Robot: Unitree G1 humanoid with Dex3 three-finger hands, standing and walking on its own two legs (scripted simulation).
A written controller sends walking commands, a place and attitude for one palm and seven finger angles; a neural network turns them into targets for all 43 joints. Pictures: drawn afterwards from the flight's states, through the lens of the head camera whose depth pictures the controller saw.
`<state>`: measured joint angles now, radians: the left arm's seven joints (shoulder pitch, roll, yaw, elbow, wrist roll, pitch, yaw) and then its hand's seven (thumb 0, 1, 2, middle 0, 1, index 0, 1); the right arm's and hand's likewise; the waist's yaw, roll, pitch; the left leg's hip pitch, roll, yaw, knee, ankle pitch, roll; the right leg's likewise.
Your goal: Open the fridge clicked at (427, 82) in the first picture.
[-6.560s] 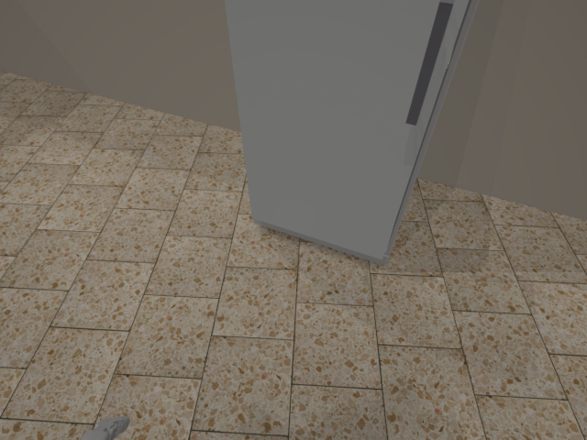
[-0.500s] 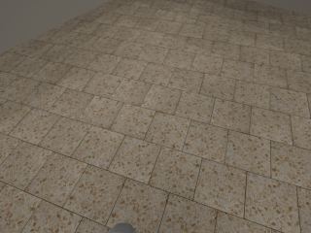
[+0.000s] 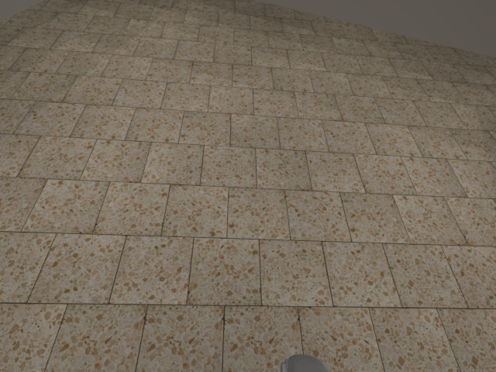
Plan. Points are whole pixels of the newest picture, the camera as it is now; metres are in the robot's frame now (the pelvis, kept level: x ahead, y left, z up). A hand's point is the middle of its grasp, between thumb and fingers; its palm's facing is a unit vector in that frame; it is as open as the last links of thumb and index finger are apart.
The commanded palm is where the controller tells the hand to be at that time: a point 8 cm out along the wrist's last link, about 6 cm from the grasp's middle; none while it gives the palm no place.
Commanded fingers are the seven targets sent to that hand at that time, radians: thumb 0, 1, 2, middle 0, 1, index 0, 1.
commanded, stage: turn to face it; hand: right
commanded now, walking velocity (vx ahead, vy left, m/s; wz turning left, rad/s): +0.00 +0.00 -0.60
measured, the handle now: out of the picture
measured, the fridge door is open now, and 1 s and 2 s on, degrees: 0 0 0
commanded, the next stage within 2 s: none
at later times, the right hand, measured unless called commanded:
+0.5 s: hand out of the picture +0.02 -0.31 -0.17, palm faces +0.32 +0.92 -0.21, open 7.4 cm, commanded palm none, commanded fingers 0.00 -0.90 -0.90 0.20 0.30 0.20 0.30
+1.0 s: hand out of the picture +0.02 -0.26 -0.14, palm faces +0.50 +0.81 -0.29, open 7.4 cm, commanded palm none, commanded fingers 0.00 -0.90 -0.90 0.20 0.30 0.20 0.30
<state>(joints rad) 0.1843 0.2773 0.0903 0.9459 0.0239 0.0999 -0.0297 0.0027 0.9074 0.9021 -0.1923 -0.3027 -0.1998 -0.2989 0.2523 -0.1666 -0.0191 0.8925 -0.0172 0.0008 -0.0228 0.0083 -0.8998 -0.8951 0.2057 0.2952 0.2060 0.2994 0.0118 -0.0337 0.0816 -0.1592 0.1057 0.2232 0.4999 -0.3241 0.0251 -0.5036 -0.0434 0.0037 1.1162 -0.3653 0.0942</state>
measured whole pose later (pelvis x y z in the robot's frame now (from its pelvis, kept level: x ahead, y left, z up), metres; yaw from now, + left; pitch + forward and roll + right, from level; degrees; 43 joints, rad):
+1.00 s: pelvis +0.00 -0.02 -0.01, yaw -33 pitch +1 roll +0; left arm 0.30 0.24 0.09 0.96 0.02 0.07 -0.01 0.00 0.90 0.90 -0.20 -0.30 -0.20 -0.30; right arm 0.12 -0.21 -0.03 0.85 0.00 0.03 -0.03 0.01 -0.90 -0.90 0.20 0.29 0.20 0.30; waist 0.06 -0.05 0.04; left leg -0.22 -0.01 -0.02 0.49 -0.30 0.02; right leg -0.42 0.15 0.18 0.72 -0.37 0.01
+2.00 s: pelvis +0.00 -0.05 -0.01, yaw -69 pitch +0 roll +0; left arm 0.30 0.23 0.07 0.93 0.01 0.05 -0.01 0.00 0.90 0.90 -0.20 -0.30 -0.21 -0.30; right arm 0.09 -0.23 -0.03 0.81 0.00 0.01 -0.02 0.01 -0.90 -0.90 0.20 0.29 0.20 0.30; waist 0.06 -0.03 0.05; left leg -0.27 0.01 -0.01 0.53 -0.26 -0.05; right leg -0.31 0.12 0.21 0.59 -0.28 -0.01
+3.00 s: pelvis -0.11 -0.02 +0.01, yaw -98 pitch -1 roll +3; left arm 0.32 0.16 0.03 0.99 0.02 0.03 0.02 0.00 0.91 0.90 -0.20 -0.30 -0.21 -0.30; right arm 0.17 -0.25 -0.06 0.97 -0.01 0.07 -0.03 0.01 -0.90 -0.90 0.20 0.29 0.20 0.30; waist 0.04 0.02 0.03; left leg -0.43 0.06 -0.03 1.03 -0.32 -0.10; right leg -0.20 0.12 0.08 0.34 -0.10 -0.13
